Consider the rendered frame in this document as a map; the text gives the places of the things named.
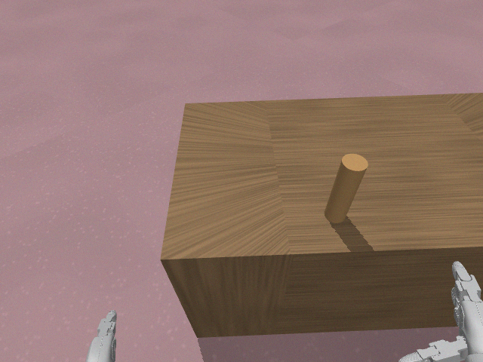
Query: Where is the can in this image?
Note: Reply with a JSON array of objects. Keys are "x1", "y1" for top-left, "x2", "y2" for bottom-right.
[{"x1": 325, "y1": 154, "x2": 368, "y2": 223}]

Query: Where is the left robot hand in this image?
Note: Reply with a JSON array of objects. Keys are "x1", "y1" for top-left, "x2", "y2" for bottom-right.
[{"x1": 85, "y1": 310, "x2": 117, "y2": 362}]

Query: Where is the right robot hand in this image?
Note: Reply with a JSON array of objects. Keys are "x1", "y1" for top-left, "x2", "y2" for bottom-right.
[{"x1": 398, "y1": 261, "x2": 483, "y2": 362}]

